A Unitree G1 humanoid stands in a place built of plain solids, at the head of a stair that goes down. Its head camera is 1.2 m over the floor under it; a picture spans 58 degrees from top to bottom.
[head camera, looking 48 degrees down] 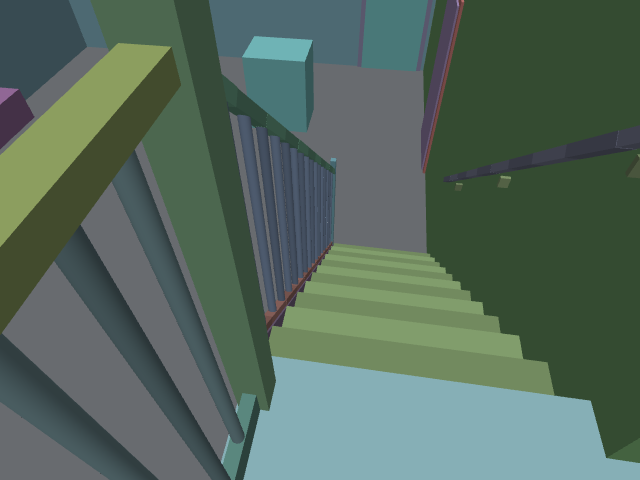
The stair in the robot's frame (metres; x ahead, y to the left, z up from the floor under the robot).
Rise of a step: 0.19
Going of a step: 0.21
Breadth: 0.97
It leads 9 degrees to the right of straight ahead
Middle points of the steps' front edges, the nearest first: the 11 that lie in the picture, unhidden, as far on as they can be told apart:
0.55 -0.27 0.00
0.76 -0.31 -0.19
0.97 -0.34 -0.38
1.18 -0.37 -0.57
1.39 -0.40 -0.77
1.60 -0.43 -0.96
1.81 -0.46 -1.15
2.02 -0.50 -1.34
2.24 -0.53 -1.53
2.45 -0.56 -1.73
2.66 -0.59 -1.92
